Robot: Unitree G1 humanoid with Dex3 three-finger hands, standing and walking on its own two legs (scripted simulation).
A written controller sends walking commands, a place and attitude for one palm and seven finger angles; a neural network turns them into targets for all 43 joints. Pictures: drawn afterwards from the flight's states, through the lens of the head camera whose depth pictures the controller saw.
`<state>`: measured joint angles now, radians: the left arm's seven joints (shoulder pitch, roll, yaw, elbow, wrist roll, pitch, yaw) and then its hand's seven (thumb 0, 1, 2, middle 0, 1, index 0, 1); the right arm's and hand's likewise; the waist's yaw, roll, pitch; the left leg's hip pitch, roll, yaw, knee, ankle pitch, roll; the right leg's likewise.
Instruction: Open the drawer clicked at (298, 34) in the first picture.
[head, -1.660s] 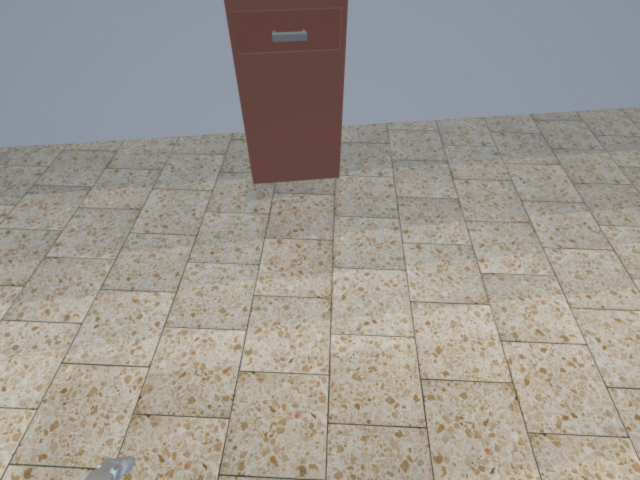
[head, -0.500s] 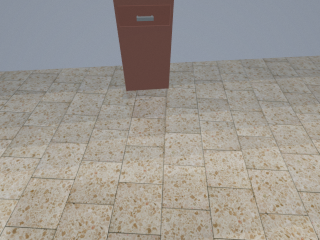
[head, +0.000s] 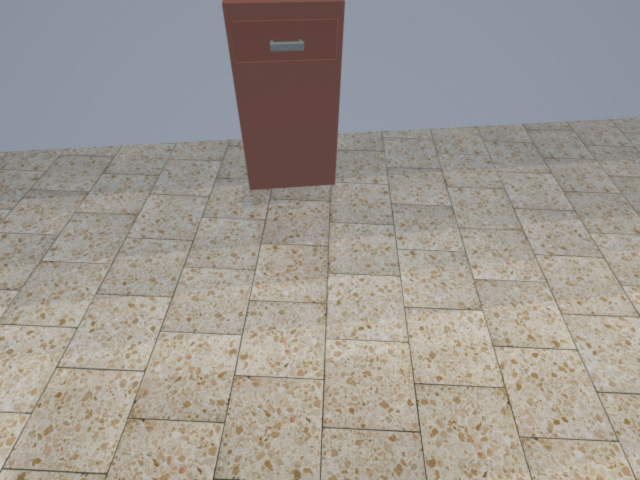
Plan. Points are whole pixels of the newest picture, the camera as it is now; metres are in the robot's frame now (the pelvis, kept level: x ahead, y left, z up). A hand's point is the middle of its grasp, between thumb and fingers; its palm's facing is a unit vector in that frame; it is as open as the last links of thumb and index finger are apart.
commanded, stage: walk to a spot facing it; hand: left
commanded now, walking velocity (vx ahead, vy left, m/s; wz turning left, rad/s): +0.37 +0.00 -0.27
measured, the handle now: (286, 44) +1.55 +0.22 -0.07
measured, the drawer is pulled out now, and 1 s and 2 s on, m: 0.00 0.00 0.00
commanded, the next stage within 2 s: turn to face it in 1.58 s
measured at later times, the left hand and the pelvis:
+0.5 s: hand (240, 409) +0.27 +0.15 -0.19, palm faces -0.15 -0.97 -0.19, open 7.4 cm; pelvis +0.16 -0.02 -0.03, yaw -7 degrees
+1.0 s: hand (244, 354) +0.37 +0.17 -0.20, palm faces -0.07 -0.99 -0.11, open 7.4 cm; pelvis +0.38 +0.00 -0.01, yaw -8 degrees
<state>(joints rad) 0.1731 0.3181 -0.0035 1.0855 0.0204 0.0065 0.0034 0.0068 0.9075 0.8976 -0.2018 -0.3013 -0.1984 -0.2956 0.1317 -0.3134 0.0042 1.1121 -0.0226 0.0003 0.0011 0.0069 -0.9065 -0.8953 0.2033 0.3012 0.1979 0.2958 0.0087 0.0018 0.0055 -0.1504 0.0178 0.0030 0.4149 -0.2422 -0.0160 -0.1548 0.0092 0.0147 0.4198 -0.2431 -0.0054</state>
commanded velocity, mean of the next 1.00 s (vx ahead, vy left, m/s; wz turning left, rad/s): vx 0.38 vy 0.00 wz -0.13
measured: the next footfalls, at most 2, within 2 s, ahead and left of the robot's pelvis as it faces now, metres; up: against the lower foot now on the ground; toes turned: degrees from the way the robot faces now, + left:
right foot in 0.50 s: +0.28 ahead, -0.15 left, +0.00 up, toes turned -15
left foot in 0.88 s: +0.47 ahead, +0.07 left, +0.00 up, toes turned +3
